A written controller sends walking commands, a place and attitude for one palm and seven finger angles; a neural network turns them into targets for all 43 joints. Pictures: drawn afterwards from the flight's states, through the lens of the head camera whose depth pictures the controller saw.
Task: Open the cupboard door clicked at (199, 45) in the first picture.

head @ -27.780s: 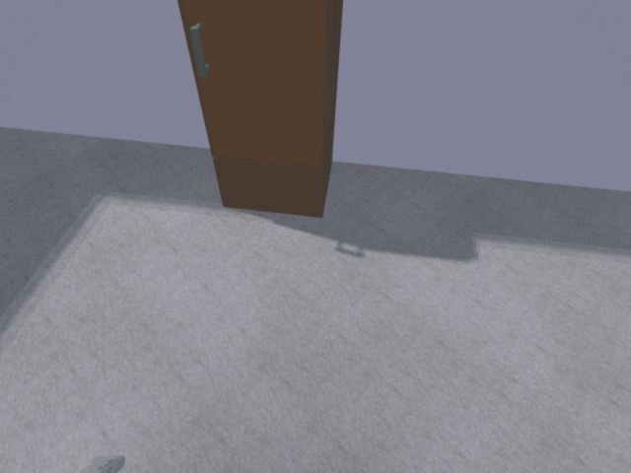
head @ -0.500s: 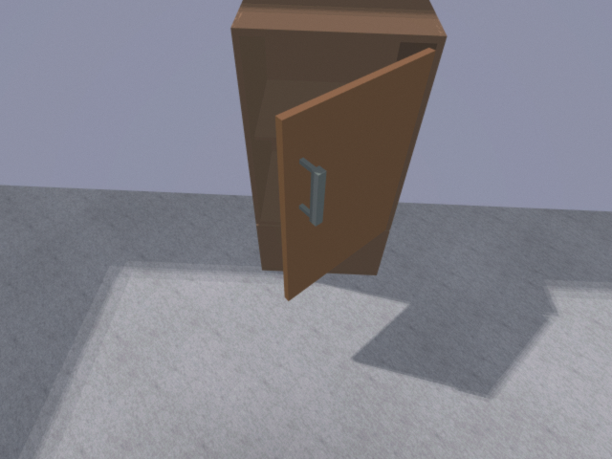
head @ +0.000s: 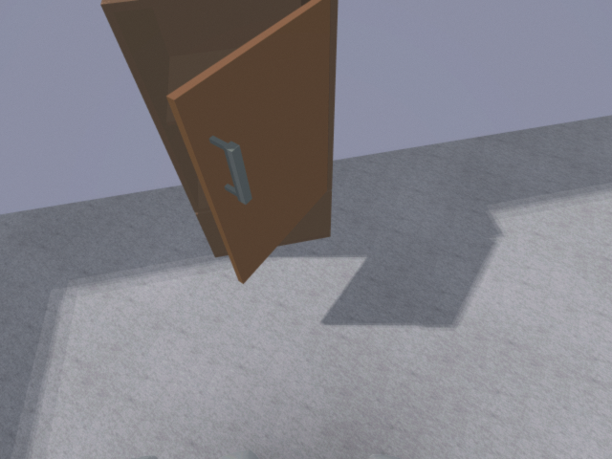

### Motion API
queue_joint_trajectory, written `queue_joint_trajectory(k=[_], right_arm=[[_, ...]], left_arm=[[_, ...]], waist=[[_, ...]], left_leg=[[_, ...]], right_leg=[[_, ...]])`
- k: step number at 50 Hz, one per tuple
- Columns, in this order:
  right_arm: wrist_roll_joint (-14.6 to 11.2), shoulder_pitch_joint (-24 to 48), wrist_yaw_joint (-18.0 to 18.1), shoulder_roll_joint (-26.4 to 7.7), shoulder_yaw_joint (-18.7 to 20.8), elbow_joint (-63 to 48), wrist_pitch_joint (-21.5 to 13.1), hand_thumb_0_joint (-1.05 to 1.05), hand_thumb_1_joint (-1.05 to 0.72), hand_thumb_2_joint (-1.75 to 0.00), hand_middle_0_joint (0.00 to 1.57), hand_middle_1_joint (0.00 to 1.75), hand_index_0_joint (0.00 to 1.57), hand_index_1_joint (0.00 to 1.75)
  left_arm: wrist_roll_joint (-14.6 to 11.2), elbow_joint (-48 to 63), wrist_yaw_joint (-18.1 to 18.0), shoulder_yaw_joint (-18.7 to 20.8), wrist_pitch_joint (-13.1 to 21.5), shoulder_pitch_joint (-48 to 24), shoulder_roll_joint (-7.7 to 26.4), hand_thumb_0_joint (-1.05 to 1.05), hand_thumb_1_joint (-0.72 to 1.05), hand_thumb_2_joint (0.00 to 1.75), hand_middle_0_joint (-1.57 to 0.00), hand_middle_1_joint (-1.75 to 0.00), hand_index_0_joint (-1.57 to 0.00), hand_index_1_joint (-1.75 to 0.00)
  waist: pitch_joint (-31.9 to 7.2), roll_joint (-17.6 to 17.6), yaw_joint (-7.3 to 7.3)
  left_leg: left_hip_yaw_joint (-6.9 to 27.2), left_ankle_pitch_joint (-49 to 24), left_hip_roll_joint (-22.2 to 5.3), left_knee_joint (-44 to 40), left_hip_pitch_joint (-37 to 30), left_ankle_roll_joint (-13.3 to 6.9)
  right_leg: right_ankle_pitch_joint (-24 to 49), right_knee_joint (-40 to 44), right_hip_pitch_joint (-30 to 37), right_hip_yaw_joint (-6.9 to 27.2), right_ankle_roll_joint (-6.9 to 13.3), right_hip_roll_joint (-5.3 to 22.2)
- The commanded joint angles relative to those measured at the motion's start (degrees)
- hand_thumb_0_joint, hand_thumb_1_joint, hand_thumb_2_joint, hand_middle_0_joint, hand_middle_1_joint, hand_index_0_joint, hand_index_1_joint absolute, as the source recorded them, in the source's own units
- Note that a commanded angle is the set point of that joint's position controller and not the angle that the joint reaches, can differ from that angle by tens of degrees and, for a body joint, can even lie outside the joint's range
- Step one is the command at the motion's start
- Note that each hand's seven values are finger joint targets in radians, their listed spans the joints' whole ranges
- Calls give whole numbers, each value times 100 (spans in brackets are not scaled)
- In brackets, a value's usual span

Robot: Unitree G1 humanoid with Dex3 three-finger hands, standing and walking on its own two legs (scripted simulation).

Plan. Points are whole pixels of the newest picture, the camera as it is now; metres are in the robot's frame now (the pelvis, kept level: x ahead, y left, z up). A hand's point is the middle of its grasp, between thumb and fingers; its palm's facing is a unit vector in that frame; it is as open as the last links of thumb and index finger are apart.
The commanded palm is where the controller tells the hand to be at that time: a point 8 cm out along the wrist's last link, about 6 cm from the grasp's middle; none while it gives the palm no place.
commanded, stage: walk to a spot facing it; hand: left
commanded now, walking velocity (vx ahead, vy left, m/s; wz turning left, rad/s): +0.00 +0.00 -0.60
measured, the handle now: (231, 170) +0.59 +0.19 -0.03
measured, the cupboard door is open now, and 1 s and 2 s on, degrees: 43 43 43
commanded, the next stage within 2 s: none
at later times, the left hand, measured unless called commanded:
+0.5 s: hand (203, 458) +0.13 +0.18 -0.17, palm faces -0.22 -0.96 -0.19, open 7.4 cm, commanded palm none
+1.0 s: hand (270, 399) +0.22 +0.08 -0.16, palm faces -0.55 -0.80 -0.24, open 7.4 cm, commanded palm none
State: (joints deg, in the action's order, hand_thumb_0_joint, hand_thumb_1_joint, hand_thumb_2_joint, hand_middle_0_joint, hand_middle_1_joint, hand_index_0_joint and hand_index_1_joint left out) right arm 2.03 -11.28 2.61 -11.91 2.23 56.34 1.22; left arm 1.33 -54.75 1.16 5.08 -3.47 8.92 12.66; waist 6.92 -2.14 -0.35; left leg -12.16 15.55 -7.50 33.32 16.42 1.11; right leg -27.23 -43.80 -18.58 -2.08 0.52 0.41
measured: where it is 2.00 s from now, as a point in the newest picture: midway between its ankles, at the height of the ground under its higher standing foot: outside the picture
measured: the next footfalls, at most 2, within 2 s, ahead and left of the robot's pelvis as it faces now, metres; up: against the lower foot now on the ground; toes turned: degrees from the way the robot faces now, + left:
left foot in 0.42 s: +0.09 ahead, +0.11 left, +0.00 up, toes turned -13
right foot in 0.74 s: +0.02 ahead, -0.16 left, +0.00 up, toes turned -29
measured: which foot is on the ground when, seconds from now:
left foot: down 0.00-0.04, up 0.06-0.40, down 0.42-0.72, up 0.74-1.00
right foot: down 0.00-0.42, up 0.44-0.72, down 0.74-1.00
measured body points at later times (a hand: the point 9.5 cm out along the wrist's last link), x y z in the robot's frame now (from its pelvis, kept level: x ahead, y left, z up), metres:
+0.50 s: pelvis +0.02 +0.00 +0.00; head +0.08 +0.01 +0.45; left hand +0.15 +0.23 -0.16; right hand +0.06 -0.27 -0.12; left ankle +0.05 +0.12 -0.73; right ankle -0.02 -0.11 -0.69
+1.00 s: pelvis +0.03 -0.04 +0.01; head +0.08 -0.06 +0.45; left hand +0.25 +0.12 -0.14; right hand -0.05 -0.30 -0.13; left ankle +0.10 +0.08 -0.70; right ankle -0.02 -0.14 -0.73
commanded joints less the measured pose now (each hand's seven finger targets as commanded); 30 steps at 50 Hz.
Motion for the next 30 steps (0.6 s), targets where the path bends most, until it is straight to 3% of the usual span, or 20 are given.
queue_joint_trajectory(k=[1,2,3,4,5,7,9,14,16,18,19,20,21,22,24,26,28,30], right_arm=[[-86,-2,-61,-744,274,-568,24,0,-90,-90,20,30,20,30],[-81,424,-102,-591,237,-830,46,0,-90,-90,20,30,20,30],[-86,546,-85,-756,275,-806,90,0,-90,-90,20,30,20,30],[-97,621,-87,-695,285,-787,95,0,-90,-90,20,30,20,30],[-88,526,-101,-691,270,-762,87,0,-90,-90,20,30,20,30],[-91,384,-115,-564,236,-717,66,0,-90,-90,20,30,20,30],[-108,417,-103,-501,210,-754,71,0,-90,-90,20,30,20,30],[-159,544,-52,-507,192,-932,9,0,-90,-90,20,30,20,30],[-185,371,-26,-500,192,-943,-33,0,-90,-90,20,30,20,30],[-190,-86,11,-525,171,-818,-83,0,-90,-90,20,30,20,30],[-180,-401,35,-671,191,-726,-137,0,-90,-90,20,30,20,30],[-88,-493,54,-1201,264,-745,-199,0,-90,-90,20,30,20,30],[-72,-590,62,-1458,302,-859,-163,0,-90,-90,20,30,20,30],[-12,-553,79,-1434,261,-915,-157,0,-90,-90,20,30,20,30],[-4,-174,84,-1105,155,-992,-158,0,-90,-90,20,30,20,30],[-11,-30,71,-1015,141,-1063,-144,0,-90,-90,20,30,20,30],[0,-297,51,-1076,169,-957,-140,0,-90,-90,20,30,20,30],[-6,-453,21,-1177,228,-871,-129,0,-90,-90,20,30,20,30]], left_arm=[[53,227,-52,185,196,898,989,0,90,90,-20,-30,-20,-30],[36,274,-114,253,197,950,1465,0,90,90,-20,-30,-20,-30],[10,344,-167,254,205,856,1377,0,90,90,-20,-30,-20,-30],[18,442,-198,233,187,460,1236,0,90,90,-20,-30,-20,-30],[26,546,-214,192,193,187,1096,0,90,90,-20,-30,-20,-30],[30,616,-232,168,236,156,1027,0,90,90,-20,-30,-20,-30],[24,598,-226,177,251,310,1052,0,90,90,-20,-30,-20,-30],[34,593,-216,232,232,508,1132,0,90,90,-20,-30,-20,-30],[41,609,-213,243,220,417,1123,0,90,90,-20,-30,-20,-30],[-13,684,-190,229,186,185,1071,0,90,90,-20,-30,-20,-30],[-43,745,-176,196,175,56,915,0,90,90,-20,-30,-20,-30],[-87,855,-115,125,158,192,578,0,90,90,-20,-30,-20,-30],[-45,980,-61,65,197,151,546,0,90,90,-20,-30,-20,-30],[14,1003,-3,102,185,17,691,0,90,90,-20,-30,-20,-30],[17,816,62,142,156,16,639,0,90,90,-20,-30,-20,-30],[-21,807,119,80,121,-58,506,0,90,90,-20,-30,-20,-30],[-35,861,142,14,106,-220,391,0,90,90,-20,-30,-20,-30],[-41,868,153,-26,130,-300,356,0,90,90,-20,-30,-20,-30]], waist=[[-811,1501,-366],[-565,2236,-562],[-476,1738,-497],[-306,1518,-290],[-292,1322,-141],[-723,897,-72],[-861,845,-123],[-905,950,-191],[-953,903,-77],[-1046,928,157],[-1114,583,325],[-1157,-898,292],[-1050,-1521,271],[-877,-900,310],[-710,-1100,49],[-707,-911,19],[-802,-945,126],[-918,-999,210]], left_leg=[[52,790,-166,1102,1046,49],[324,2184,385,2400,1773,181],[1022,1797,280,3082,1842,99],[1222,1429,240,3362,1980,105],[1260,1161,187,3373,1892,142],[1182,924,279,3060,1529,198],[1128,938,398,2610,1366,224],[1213,1064,580,1661,1132,181],[1223,980,638,995,755,153],[1200,240,679,-160,-104,106],[1382,-248,419,-990,-1003,12],[2818,-714,-921,-1583,-1757,-467],[3659,-1634,-2055,-1711,-1606,-1113],[3619,-1633,-2123,-1706,-1024,-1403],[2460,-2583,-1374,-1371,-865,-1105],[1527,-3145,-1008,-1130,-930,-894],[1204,-3281,-918,-1017,-1019,-810],[1067,-3249,-1002,-890,-1134,-798]], right_leg=[[1679,2482,1464,1343,356,1016],[2578,2813,1167,2848,990,2074],[2236,2779,884,2831,1187,1957],[2210,2662,791,2704,1224,1689],[2392,2528,705,2365,1178,1534],[3161,2249,971,1999,1089,1293],[3644,2153,1185,1962,1089,1175],[4065,2062,1370,2414,1197,1151],[4258,1892,1241,2523,1122,1095],[3952,1638,740,2409,821,805],[3310,1325,43,2206,543,522],[1338,461,-1112,1456,136,-304],[-848,-862,-1508,585,-150,-419],[-809,-1774,-1481,661,-217,-212],[-247,-2411,-1521,569,-323,-20],[-65,-1993,-1351,235,-365,78],[15,-1128,-960,-3,-345,87],[157,-368,-632,-199,-290,31]])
